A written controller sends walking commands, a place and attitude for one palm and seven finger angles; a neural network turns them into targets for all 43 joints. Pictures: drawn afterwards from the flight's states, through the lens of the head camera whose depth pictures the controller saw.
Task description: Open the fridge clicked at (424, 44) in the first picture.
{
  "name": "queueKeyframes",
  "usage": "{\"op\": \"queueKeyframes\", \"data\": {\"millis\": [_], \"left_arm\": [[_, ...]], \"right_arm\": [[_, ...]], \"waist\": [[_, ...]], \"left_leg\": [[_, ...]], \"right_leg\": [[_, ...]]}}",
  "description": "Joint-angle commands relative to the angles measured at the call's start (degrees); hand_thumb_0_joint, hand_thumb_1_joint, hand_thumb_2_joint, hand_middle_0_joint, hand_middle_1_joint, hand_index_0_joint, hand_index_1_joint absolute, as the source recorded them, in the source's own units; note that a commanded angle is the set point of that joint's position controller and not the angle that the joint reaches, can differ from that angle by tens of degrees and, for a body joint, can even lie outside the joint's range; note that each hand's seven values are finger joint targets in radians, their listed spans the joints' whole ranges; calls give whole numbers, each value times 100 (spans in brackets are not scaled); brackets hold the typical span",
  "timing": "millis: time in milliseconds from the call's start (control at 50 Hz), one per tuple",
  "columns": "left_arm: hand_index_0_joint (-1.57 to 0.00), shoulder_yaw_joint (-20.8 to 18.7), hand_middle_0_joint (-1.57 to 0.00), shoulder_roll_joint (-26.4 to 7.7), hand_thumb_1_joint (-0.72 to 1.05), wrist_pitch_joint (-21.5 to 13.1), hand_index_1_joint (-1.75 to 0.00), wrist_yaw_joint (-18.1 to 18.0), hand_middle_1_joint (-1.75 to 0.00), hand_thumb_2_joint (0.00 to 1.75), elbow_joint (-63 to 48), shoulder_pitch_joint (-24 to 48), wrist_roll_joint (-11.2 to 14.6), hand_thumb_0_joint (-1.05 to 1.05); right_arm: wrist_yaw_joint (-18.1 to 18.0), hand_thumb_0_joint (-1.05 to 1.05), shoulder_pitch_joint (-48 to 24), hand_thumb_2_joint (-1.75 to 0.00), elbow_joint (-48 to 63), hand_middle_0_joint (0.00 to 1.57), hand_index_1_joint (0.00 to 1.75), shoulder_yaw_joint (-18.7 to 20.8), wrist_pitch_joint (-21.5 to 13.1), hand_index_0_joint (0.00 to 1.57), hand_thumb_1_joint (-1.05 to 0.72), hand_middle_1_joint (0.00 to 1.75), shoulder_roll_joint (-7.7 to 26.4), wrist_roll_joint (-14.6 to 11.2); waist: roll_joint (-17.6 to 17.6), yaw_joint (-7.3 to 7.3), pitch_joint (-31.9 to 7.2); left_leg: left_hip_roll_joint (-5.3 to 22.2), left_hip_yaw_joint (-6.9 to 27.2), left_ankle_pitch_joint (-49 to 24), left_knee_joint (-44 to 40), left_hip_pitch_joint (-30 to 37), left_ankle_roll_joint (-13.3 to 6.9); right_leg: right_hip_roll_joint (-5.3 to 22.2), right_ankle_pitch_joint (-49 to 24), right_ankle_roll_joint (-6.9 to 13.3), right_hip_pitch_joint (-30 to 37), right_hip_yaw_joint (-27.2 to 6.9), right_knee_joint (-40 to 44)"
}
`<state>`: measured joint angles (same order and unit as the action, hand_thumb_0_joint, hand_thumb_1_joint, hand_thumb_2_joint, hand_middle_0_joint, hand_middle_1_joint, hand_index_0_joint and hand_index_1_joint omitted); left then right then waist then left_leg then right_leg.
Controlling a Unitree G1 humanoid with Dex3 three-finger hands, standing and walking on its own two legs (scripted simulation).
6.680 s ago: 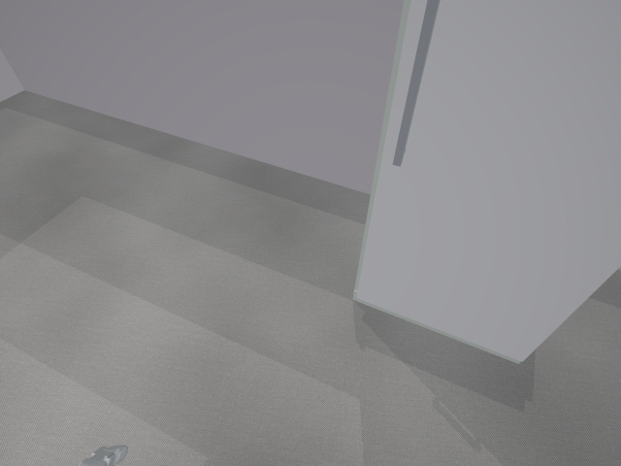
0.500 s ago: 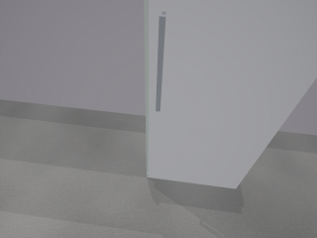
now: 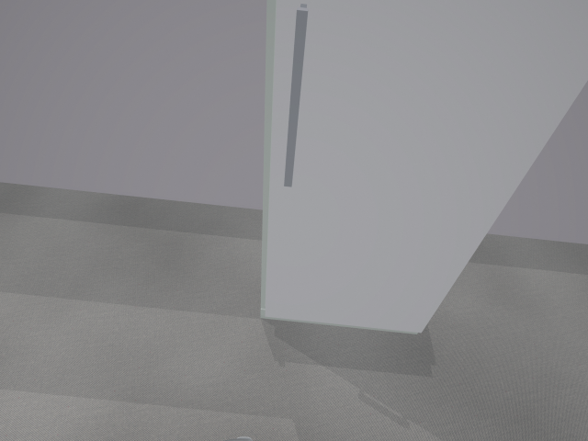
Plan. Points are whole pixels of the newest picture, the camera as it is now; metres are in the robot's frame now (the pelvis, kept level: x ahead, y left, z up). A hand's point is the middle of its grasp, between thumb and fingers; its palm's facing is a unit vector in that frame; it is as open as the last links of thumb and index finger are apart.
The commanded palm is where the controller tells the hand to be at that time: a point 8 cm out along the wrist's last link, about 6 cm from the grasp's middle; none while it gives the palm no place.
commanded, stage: look again from close up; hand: left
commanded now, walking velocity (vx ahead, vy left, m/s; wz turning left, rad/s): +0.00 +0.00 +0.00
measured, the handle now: (294, 107) +0.66 +0.03 +0.16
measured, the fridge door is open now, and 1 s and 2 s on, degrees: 0 0 0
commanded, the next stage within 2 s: shuffle to correct the standing spot in 1.82 s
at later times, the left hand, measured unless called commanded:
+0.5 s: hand out of the picture -0.07 +0.22 -0.15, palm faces +0.03 -0.98 -0.20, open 7.3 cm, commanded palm none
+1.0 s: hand out of the picture -0.13 +0.24 -0.15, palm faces +0.01 -0.99 -0.16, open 7.3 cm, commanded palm none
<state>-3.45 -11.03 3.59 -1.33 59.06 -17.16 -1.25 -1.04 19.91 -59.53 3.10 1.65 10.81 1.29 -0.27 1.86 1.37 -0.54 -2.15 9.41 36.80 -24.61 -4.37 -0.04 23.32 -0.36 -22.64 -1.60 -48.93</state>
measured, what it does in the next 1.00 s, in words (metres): walks backwards: right foot, then left foot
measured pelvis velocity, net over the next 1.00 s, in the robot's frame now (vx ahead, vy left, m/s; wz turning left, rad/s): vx -0.10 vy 0.08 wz -0.05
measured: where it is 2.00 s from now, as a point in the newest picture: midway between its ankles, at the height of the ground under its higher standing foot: outside the picture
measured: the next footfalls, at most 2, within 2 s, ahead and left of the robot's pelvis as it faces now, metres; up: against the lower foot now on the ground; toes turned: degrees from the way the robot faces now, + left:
right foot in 0.18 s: -0.06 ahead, -0.07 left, +0.00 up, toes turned -7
left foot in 0.40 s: -0.03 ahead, +0.16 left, +0.00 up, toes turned -1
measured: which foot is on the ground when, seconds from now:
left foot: down 0.00-0.16, up 0.18-0.38, down 0.40-1.00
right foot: up 0.00-0.16, down 0.18-1.00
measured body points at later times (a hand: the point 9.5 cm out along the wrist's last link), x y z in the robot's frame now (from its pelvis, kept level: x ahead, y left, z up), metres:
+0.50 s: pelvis -0.07 +0.04 +0.02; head -0.06 +0.04 +0.47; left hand -0.07 +0.28 -0.13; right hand -0.08 -0.19 -0.13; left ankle -0.07 +0.16 -0.72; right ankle -0.10 -0.06 -0.72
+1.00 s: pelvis -0.10 +0.08 +0.03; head -0.09 +0.08 +0.48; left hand -0.13 +0.29 -0.14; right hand -0.12 -0.14 -0.13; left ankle -0.07 +0.16 -0.72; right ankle -0.10 -0.06 -0.72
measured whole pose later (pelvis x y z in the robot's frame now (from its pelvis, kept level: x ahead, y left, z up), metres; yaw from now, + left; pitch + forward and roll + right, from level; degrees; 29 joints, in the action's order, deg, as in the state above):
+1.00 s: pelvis -0.10 +0.08 +0.03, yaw -3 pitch -1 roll +0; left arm -0.5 -7.4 0.2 -1.7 63.6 -20.9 -1.0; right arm -1.2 17.5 -63.9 0.1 0.6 7.3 0.5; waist 0.4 -0.5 1.5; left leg -2.1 -2.9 10.3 23.2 -11.8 -2.9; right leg 3.3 11.7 -1.8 -10.6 2.8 -23.8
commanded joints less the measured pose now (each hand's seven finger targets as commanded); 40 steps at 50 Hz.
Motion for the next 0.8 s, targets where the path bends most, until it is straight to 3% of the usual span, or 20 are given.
{"op": "queueKeyframes", "data": {"millis": [0, 40, 80, 100, 120, 140, 160, 180, 200, 220, 260, 300, 320, 360, 400, 420, 460, 500, 640, 780], "left_arm": [[-20, -248, -20, -510, 90, 66, -30, -7, -30, 90, 42, -1833, -67, 0], [-20, -154, -20, -241, 90, 104, -30, -17, -30, 90, 177, -2214, -16, 0], [-20, -92, -20, -232, 90, 156, -30, -28, -30, 90, 215, -2496, 53, 0], [-20, -78, -20, -299, 90, 121, -30, -64, -30, 90, 223, -2553, 52, 0], [-20, -43, -20, -457, 90, 103, -30, -81, -30, 90, 131, -2249, 31, 0], [-20, -2, -20, -696, 90, 10, -30, -137, -30, 90, -188, -1360, -36, 0], [-20, 35, -20, -937, 90, 5, -30, -209, -30, 90, -709, -182, -66, 0], [-20, -85, -20, -1323, 90, -61, -30, -239, -30, 90, -1076, 815, -73, 0], [-20, -186, -20, -1597, 90, -183, -30, -216, -30, 90, -1232, 1652, -12, 0], [-20, -136, -20, -1356, 90, -422, -30, -204, -30, 90, -1170, 1529, 6, 0], [-20, -3, -20, -916, 90, -534, -30, -176, -30, 90, -741, 395, -20, 0], [-20, 36, -20, -755, 90, -449, -30, -133, -30, 90, -346, -395, -59, 0], [-20, 61, -20, -766, 90, -409, -30, -99, -30, 90, -233, -590, -64, 0], [-20, 135, -20, -631, 90, -391, -30, -50, -30, 90, -92, -548, 16, 0], [-20, 180, -20, -409, 90, -396, -30, -10, -30, 90, -80, -742, 78, 0], [-20, 199, -20, -344, 90, -406, -30, -24, -30, 90, -53, -691, 66, 0], [-20, 195, -20, -473, 90, -412, -30, -37, -30, 90, 104, -446, 87, 0], [-20, 220, -20, -392, 90, -400, -30, -61, -30, 90, 146, -437, 68, 0], [-20, 252, -20, -225, 90, -374, -30, -77, -30, 90, 276, -466, 40, 0], [-20, 235, -20, -172, 90, -385, -30, -73, -30, 90, 280, -615, 14, 0]], "right_arm": [[-94, 0, -1384, -90, 727, 20, 30, 141, -126, 20, -90, 30, 1234, 54], [-123, 0, -1115, -90, 594, 20, 30, 90, -50, 20, -90, 30, 896, 109], [-174, 0, -711, -90, 445, 20, 30, 114, 96, 20, -90, 30, 798, 163], [-201, 0, -439, -90, 352, 20, 30, 142, 117, 20, -90, 30, 805, 139], [-205, 0, -56, -90, 194, 20, 30, 175, 202, 20, -90, 30, 752, 35], [-252, 0, 375, -90, 62, 20, 30, 193, 287, 20, -90, 30, 406, -69], [-237, 0, 325, -90, 184, 20, 30, 270, 347, 20, -90, 30, 666, -11], [-148, 0, 382, -90, 388, 20, 30, 332, 361, 20, -90, 30, 989, -2], [-50, 0, 430, -90, 401, 20, 30, 391, 346, 20, -90, 30, 1083, -41], [-1, 0, 416, -90, 296, 20, 30, 326, 222, 20, -90, 30, 1139, -35], [46, 0, -52, -90, 420, 20, 30, 212, 27, 20, -90, 30, 843, -61], [14, 0, -425, -90, 465, 20, 30, 32, -52, 20, -90, 30, 337, -59], [-9, 0, -392, -90, 440, 20, 30, -34, -80, 20, -90, 30, 163, -56], [-58, 0, -46, -90, 200, 20, 30, -127, -182, 20, -90, 30, 185, -72], [-131, 0, -204, -90, 164, 20, 30, -91, -290, 20, -90, 30, 618, -55], [-139, 0, -282, -90, 134, 20, 30, -135, -247, 20, -90, 30, 624, -47], [-112, 0, -168, -90, -109, 20, 30, -192, -279, 20, -90, 30, 493, -78], [-103, 0, -202, -90, -166, 20, 30, -204, -263, 20, -90, 30, 484, -74], [-99, 0, -174, -90, -334, 20, 30, -225, -223, 20, -90, 30, 324, -70], [-66, 0, -67, -90, -285, 20, 30, -176, -189, 20, -90, 30, 312, -58]], "waist": [[-1190, -1020, 231], [-1085, -863, -6], [-1029, -679, 173], [-763, -588, 388], [190, -462, 584], [1716, -89, 675], [1397, 215, 1148], [929, 623, 819], [885, 909, 420], [551, 730, 649], [74, 164, 817], [143, -233, 683], [430, -286, 558], [485, -181, 244], [-279, -432, -41], [-12, -425, 0], [-269, -310, -180], [-103, -308, -156], [-99, -268, 456], [-76, -235, 580]], "left_leg": [[1120, 1823, 3418, -3819, -2063, 524], [909, 1169, 2795, -3612, -894, 617], [851, 1171, 2496, -3577, -121, 803], [778, 1175, 2272, -3181, 115, 827], [348, 639, 2276, -2010, -129, 877], [-425, -90, 1902, 560, -214, 897], [-397, 357, 1578, 2413, -372, 692], [-317, 662, 1206, 3463, 116, 637], [-92, 924, 820, 3892, 631, 642], [35, 732, 642, 3319, 224, 556], [228, 471, 873, 1785, -179, 473], [231, 136, 1378, 126, -81, 466], [207, 2, 1336, -542, 293, 469], [267, 226, -46, -1808, 1444, 408], [1034, 877, -1412, -1620, 1669, 176], [1028, 740, -1102, -1527, 1401, 199], [801, 696, -1112, -1798, 1298, 295], [778, 678, -887, -1826, 1239, 306], [667, 651, 199, -2116, 897, 305], [606, 735, 1066, -2266, 702, 279]], "right_leg": [[-453, -67, 60, 1377, 508, -2355], [-496, 423, 49, 1526, 935, -823], [-497, 1136, 252, 1834, 1119, 1557], [-382, 1003, 312, 2013, 916, 2978], [-39, 485, 548, 2191, 469, 3905], [1156, 1032, 902, 1240, -892, 4386], [1745, 1000, 1111, -456, -1107, 4317], [1966, 724, 1356, -1149, -1032, 4436], [1981, 1038, 1408, -1713, -1273, 4627], [1507, 1039, 1043, -1192, -898, 4361], [1301, -403, 1060, 468, -680, 3791], [1365, -1475, 1097, 1394, -606, 3324], [1335, -1844, 1018, 1455, -541, 3092], [918, -2050, 535, 1166, -196, 2628], [566, -1756, 148, 1051, 106, 2579], [588, -1682, 114, 1242, 102, 2879], [662, -1863, 112, 1765, 218, 2694], [620, -1783, 100, 1813, 193, 2765], [619, -1244, 74, 1468, 158, 2951], [600, -851, 79, 1237, 118, 2956]]}}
